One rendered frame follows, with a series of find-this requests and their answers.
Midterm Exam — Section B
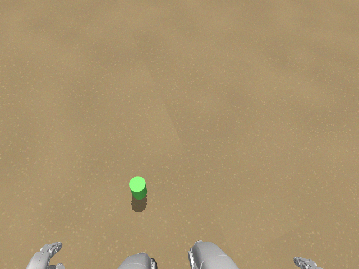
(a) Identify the can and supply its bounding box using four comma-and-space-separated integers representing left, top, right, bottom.
129, 176, 147, 200

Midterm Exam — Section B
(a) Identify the left robot hand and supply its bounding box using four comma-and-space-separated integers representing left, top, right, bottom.
26, 242, 65, 269

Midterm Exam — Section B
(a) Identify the right robot hand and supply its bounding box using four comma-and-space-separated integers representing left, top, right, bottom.
294, 257, 322, 269

